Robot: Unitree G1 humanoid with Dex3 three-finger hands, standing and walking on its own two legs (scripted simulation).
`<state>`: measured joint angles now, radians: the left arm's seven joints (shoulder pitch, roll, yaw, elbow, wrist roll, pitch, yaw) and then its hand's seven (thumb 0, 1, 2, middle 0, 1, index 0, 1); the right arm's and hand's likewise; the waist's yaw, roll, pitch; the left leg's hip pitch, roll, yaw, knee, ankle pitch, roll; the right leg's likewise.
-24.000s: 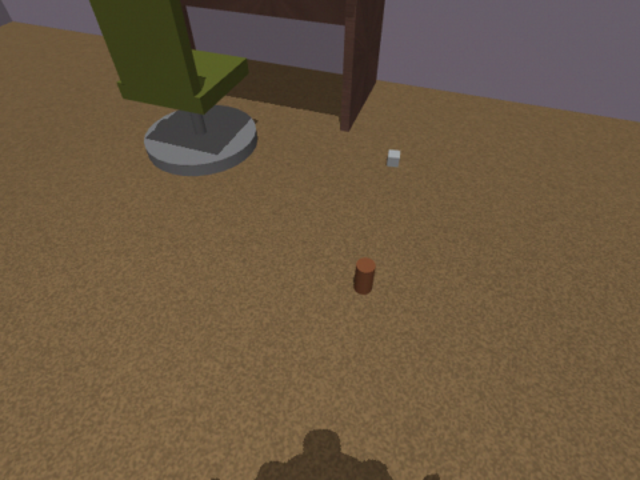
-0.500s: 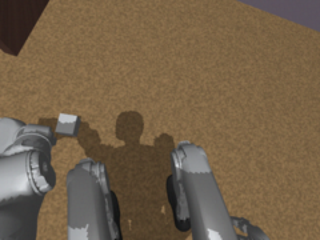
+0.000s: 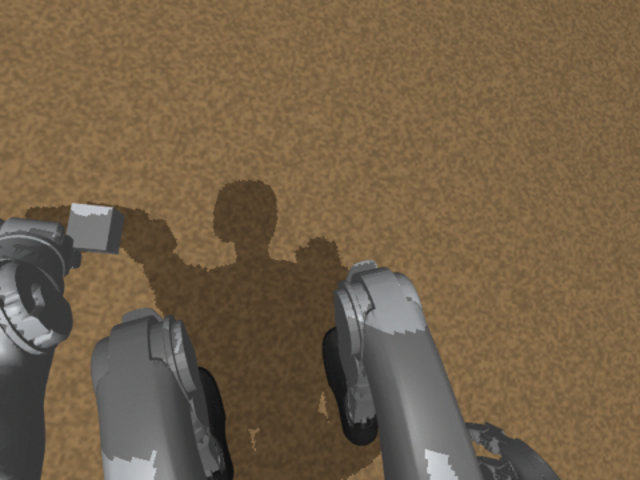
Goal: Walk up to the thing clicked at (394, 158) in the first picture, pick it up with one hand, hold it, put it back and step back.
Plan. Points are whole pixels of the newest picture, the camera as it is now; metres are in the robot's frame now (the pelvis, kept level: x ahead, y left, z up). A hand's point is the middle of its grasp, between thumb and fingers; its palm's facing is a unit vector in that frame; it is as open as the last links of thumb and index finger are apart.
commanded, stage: rise first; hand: left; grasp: from above
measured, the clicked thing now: (96, 229) +0.47 +0.27 -0.32
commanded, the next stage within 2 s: none
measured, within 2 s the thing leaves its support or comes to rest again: neither
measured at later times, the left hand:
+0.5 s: hand (29, 248) +0.43 +0.30 -0.19, palm faces -0.07 -0.46 -0.88, open 14.0 cm
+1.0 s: hand (45, 237) +0.44 +0.29 -0.20, palm faces -0.04 -0.46 -0.89, open 13.7 cm
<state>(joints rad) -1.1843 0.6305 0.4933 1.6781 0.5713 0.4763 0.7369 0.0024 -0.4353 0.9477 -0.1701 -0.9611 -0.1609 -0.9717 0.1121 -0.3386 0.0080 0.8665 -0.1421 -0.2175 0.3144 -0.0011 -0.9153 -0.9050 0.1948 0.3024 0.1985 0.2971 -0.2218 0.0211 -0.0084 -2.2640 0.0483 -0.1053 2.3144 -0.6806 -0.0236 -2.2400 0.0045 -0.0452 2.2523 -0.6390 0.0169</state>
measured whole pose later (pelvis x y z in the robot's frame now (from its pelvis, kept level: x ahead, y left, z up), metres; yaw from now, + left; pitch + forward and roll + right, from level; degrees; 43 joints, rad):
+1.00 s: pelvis +0.00 +0.01 -0.02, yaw -3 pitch +32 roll -9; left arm -1.25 0.76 0.52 1.73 0.56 0.48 0.82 0.00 -0.45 0.94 -0.18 -0.93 -0.15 -0.95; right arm 0.11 -0.36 0.09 0.87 -0.18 -0.22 0.43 0.00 -0.93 -0.91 0.19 0.30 0.20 0.30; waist -0.31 0.00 0.11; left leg -2.29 0.04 -0.17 2.40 -0.69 -0.02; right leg -2.23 0.01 -0.10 2.28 -0.63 0.03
